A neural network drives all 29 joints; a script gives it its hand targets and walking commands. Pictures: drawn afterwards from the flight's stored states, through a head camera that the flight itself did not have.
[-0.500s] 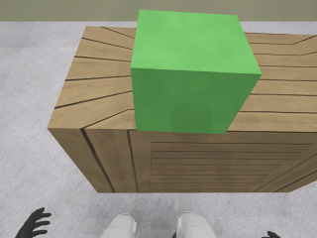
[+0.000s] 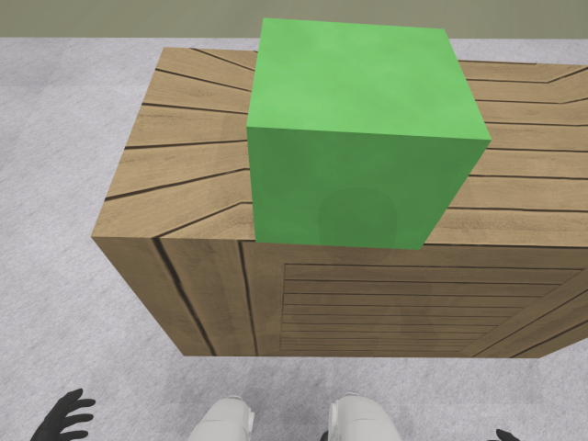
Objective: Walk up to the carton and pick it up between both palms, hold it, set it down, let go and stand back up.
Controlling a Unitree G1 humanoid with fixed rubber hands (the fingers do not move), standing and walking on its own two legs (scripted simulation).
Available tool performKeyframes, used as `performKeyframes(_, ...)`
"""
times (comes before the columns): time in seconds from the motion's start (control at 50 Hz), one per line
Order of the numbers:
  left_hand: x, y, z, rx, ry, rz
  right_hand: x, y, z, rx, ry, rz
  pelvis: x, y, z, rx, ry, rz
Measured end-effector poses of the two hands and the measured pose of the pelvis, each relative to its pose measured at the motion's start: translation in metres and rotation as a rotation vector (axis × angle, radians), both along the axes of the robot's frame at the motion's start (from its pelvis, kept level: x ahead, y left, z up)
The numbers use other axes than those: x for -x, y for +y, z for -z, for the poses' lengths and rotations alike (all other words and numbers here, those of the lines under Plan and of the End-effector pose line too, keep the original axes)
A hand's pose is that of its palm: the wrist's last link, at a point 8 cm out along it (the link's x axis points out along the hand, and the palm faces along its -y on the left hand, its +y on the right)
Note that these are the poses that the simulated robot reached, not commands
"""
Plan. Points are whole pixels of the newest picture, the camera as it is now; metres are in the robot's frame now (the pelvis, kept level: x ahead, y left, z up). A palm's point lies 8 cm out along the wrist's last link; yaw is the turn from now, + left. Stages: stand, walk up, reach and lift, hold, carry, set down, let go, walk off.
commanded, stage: walk up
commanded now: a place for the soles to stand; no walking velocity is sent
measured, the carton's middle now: (345, 140) +0.50 -0.07 +0.10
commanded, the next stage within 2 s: none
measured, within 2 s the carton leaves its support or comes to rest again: neither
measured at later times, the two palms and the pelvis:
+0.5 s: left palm out of the picture +0.12 +0.32 -0.10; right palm out of the picture +0.07 -0.32 -0.10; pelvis +0.00 +0.00 +0.00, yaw +0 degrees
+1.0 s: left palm out of the picture +0.12 +0.31 -0.09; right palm out of the picture +0.07 -0.32 -0.10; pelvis +0.00 -0.01 +0.00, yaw +0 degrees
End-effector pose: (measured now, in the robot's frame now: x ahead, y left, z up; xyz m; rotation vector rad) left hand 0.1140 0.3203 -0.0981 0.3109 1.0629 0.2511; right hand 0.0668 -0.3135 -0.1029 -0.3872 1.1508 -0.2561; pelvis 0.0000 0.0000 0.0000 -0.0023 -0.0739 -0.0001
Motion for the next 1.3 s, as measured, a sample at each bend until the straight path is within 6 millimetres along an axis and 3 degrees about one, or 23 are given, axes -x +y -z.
performKeyframes(0.14, -0.007, -0.006, -0.002, -0.007, -0.011, 0.005, -0.004, -0.006, 0.001, -0.004, 0.007, 0.0, -0.004, -0.006, -0.001, -0.005, 0.006, 0.0)
performKeyframes(0.7, -0.001, -0.006, -0.002, -0.002, -0.01, -0.007, -0.005, -0.007, 0.0, -0.003, 0.001, -0.011, -0.002, -0.008, -0.001, -0.004, 0.001, 0.001)
performKeyframes(1.12, -0.003, 0.0, -0.003, -0.004, -0.013, -0.004, -0.003, -0.001, -0.001, -0.001, -0.004, -0.004, -0.001, -0.001, -0.001, -0.001, -0.002, -0.004)
performKeyframes(1.3, 0.001, -0.009, -0.006, -0.009, -0.018, -0.008, -0.007, -0.009, 0.002, -0.011, -0.005, -0.014, -0.001, -0.011, -0.001, -0.01, -0.001, -0.004)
